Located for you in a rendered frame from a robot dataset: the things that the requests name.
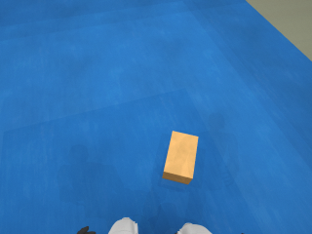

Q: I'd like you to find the robot thigh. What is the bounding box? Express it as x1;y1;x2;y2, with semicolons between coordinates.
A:
176;224;212;234
108;218;138;234

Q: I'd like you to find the right robot thigh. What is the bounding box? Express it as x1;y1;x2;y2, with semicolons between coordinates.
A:
176;224;212;234

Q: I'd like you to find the carton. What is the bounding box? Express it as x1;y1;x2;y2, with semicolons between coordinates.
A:
162;131;199;184

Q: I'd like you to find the left robot thigh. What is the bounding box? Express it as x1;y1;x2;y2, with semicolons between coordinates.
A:
108;218;138;234

